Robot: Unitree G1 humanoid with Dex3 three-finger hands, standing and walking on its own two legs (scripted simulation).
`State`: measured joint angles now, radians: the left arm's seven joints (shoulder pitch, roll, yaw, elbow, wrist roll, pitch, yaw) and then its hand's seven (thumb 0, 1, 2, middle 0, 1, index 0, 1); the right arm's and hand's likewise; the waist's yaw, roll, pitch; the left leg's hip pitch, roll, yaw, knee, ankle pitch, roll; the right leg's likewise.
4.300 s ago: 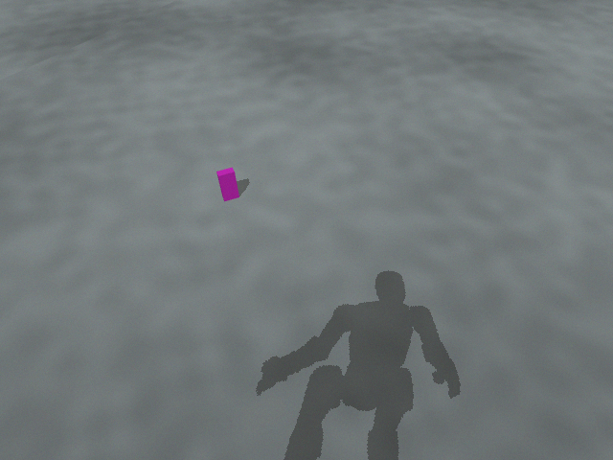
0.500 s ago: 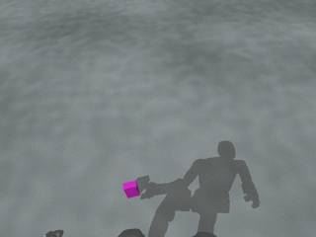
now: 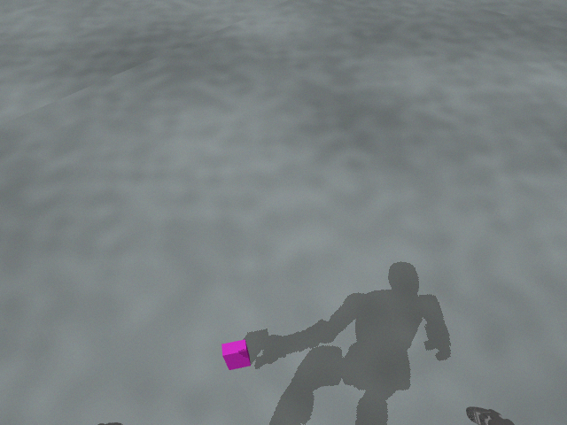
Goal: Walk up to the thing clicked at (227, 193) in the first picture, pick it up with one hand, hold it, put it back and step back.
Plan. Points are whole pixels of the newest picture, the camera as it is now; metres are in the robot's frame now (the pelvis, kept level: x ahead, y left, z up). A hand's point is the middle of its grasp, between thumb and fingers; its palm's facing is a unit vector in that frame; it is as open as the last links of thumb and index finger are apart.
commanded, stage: walk up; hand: left
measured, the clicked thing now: (236, 355) +0.41 +0.20 -0.70
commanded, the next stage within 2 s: stand in 0.78 s
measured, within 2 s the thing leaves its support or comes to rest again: neither
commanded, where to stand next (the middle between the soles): +0.03 -0.02 m, yaw -2 degrees
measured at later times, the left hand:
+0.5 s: hand out of the picture +0.09 +0.25 -0.16, palm faces -0.01 -0.94 -0.33, open 7.4 cm
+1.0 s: hand out of the picture +0.08 +0.25 -0.16, palm faces -0.01 -0.94 -0.33, open 7.4 cm
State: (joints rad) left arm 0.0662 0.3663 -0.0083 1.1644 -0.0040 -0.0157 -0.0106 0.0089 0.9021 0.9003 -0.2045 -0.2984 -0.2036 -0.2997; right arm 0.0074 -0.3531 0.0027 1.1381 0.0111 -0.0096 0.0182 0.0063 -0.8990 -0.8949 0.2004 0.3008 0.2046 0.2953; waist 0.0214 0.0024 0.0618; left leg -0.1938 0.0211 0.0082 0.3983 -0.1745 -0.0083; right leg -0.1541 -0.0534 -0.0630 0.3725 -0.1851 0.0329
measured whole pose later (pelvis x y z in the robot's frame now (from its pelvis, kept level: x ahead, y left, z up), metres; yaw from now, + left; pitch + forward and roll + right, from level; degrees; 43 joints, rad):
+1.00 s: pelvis +0.02 +0.00 +0.00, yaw +1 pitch -1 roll +0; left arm 0.10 0.35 0.01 1.16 0.02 0.00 -0.01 0.01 0.90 0.90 -0.20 -0.30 -0.20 -0.30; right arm 0.08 -0.34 -0.01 1.15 -0.01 -0.01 0.01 0.01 -0.90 -0.89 0.20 0.30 0.20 0.30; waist 0.00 0.00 0.04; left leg -0.15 0.01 0.00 0.33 -0.16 -0.01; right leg -0.11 -0.06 -0.07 0.31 -0.18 0.04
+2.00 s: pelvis +0.02 -0.01 +0.00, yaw +0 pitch -2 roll +0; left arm 0.12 0.35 0.01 1.14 0.01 0.00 -0.01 0.01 0.90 0.90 -0.20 -0.30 -0.20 -0.30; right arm 0.10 -0.35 0.00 1.14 -0.01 0.00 0.01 0.01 -0.90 -0.89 0.20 0.30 0.20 0.30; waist 0.00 0.00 0.04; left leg -0.12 0.02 0.01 0.32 -0.17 -0.02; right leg -0.09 -0.05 -0.07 0.30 -0.19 0.03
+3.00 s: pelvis +0.03 +0.00 +0.00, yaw +0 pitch -1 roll +0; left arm 0.12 0.35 0.01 1.12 0.02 0.00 -0.01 0.01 0.90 0.90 -0.20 -0.30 -0.20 -0.30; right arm 0.10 -0.35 0.00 1.13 -0.01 -0.01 0.01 0.01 -0.90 -0.89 0.20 0.30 0.20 0.30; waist 0.00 0.00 0.04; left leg -0.11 0.02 0.01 0.32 -0.18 -0.02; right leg -0.08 -0.05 -0.06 0.30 -0.20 0.03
